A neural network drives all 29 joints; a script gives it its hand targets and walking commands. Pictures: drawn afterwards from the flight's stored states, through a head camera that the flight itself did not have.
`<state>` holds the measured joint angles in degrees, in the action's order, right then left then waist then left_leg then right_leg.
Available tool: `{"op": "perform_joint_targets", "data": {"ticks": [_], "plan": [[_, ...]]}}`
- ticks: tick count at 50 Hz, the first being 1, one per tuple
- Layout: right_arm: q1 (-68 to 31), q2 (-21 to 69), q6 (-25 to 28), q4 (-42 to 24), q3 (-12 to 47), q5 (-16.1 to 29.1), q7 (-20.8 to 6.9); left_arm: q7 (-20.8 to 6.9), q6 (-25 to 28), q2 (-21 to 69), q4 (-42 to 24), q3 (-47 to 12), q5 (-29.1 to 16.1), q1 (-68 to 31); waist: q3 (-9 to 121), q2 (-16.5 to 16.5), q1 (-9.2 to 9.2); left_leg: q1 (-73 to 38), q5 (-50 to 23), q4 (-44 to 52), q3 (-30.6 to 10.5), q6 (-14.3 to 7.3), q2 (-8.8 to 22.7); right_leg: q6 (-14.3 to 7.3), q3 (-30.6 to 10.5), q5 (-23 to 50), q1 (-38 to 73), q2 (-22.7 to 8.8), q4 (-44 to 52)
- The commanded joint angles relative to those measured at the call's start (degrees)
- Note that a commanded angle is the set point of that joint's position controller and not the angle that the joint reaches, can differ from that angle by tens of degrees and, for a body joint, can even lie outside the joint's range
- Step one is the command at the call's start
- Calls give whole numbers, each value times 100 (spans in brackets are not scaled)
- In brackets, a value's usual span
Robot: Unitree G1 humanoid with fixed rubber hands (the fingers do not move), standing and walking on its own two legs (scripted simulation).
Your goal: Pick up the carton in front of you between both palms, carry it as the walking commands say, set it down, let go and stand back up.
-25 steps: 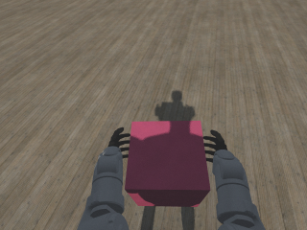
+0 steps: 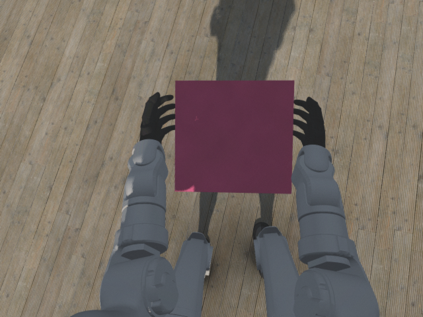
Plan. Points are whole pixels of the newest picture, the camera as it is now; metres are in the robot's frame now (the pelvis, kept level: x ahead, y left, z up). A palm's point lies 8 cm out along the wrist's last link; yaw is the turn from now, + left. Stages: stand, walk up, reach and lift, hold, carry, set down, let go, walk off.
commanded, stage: set down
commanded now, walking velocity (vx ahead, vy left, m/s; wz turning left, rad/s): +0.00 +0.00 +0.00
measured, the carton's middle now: (231, 139) +0.45 +0.00 -0.18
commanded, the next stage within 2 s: none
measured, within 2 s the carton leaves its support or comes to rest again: rests again in 1.34 s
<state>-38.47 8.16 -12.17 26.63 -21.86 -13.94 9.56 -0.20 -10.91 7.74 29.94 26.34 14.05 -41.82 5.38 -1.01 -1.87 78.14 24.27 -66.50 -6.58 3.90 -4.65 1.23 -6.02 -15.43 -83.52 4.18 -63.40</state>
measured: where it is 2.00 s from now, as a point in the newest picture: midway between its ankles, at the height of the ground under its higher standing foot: (231, 268)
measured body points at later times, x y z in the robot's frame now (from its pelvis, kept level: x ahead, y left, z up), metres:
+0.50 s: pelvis -0.01 +0.01 -0.12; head +0.27 +0.01 +0.24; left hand +0.46 +0.14 -0.23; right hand +0.46 -0.16 -0.23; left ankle +0.05 +0.15 -0.62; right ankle +0.11 -0.11 -0.62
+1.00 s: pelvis -0.04 +0.00 -0.23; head +0.30 -0.03 +0.07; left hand +0.49 +0.12 -0.37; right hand +0.48 -0.18 -0.39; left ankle +0.05 +0.15 -0.62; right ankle +0.11 -0.11 -0.62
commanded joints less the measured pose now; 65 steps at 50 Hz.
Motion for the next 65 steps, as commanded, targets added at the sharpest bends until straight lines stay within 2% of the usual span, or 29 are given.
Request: {"op": "perform_joint_targets", "data": {"ticks": [1, 6, 11, 13, 20, 24, 30, 34, 37, 42, 51, 56, 60, 65], "plan": [[-3164, 5239, -310, 828, 3526, 410, -2094, -1565, -461, 5338, 851, -3025, -348, -2588, 5461, 616, -118, 90, -548, 192, 722, -235, -489, 96, 638, 890, 3590, 361, -457], [-3463, 4879, -296, 1020, 2941, 287, -2179, -1377, -527, 5304, 1092, -2847, -338, -2749, 5163, 364, 25, 197, -942, -171, 665, -129, -520, 35, 785, 860, 2301, 403, -838], [-3545, 4642, 1, 1298, 2722, 441, -2128, -1034, -211, 5365, 722, -3412, -792, -3311, 5653, -9, 421, 34, -1578, -701, 565, 44, -528, -51, 862, 1129, 1397, 482, -1414], [-3614, 4478, 89, 1353, 2661, 474, -2103, -907, -122, 5299, 741, -3467, -868, -3379, 5721, -148, 519, 123, -1646, -906, 561, 87, -548, -60, 860, 1139, 1133, 482, -1609], [-4123, 4038, 195, 1241, 2739, 685, -2028, -520, 41, 4921, 837, -3518, -855, -3721, 6071, -334, 495, 708, -1266, -1571, 774, 90, -646, 30, 843, 988, 788, 464, -2221], [-4532, 4008, 168, 1159, 2955, 936, -1990, -400, 94, 4700, 720, -3538, -928, -4145, 6434, -163, 424, 1049, -1021, -1980, 940, 48, -699, 117, 857, 961, 846, 432, -2575], [-5321, 3926, 78, 1046, 3115, 1065, -1868, -397, 54, 4408, 942, -3220, -971, -4732, 6330, 452, 342, 1908, -424, -2535, 1110, -73, -744, 260, 877, 644, 926, 356, -2930], [-5763, 3738, 17, 1155, 2963, 948, -1780, -496, -10, 4222, 1317, -2876, -942, -5111, 6057, 734, 406, 2580, 71, -2860, 1195, -143, -745, 288, 883, 257, 912, 324, -3099], [-5916, 3536, -6, 1388, 2729, 820, -1719, -583, -44, 4083, 1527, -2686, -965, -5421, 5870, 735, 535, 2999, 358, -3089, 1250, -158, -736, 277, 885, -20, 842, 310, -3235], [-6138, 3264, 32, 1698, 2423, 766, -1665, -642, -54, 3878, 1713, -2528, -1052, -5814, 5722, 558, 694, 3359, 521, -3412, 1290, -147, -728, 237, 909, -142, 612, 269, -3540], [-6759, 2999, 205, 1787, 2590, 1293, -1848, -442, 112, 3666, 1679, -2823, -1329, -6345, 5777, 333, 693, 3102, 14, -3998, 1236, -134, -704, 237, 969, 437, -22, 173, -4323], [-6873, 2879, 360, 1693, 2547, 1621, -2041, -276, 237, 3836, 1561, -3091, -1343, -6362, 5559, -318, 680, 2776, -632, -4231, 1199, -95, -708, 175, 951, 1059, -582, 204, -4668], [-6326, 2773, 395, 2052, 2335, 1659, -2096, -203, 275, 4080, 1591, -3424, -1506, -6236, 5594, -783, 972, 2439, -1023, -4349, 1120, 3, -692, 114, 1006, 1462, -737, 186, -4850], [-5819, 2564, 298, 2606, 1737, 1186, -2272, -271, 196, 4035, 1937, -3138, -1235, -5860, 4698, -905, 1176, 2750, -781, -4317, 1038, 5, -715, 23, 1079, 959, -1490, 131, -4893]]}}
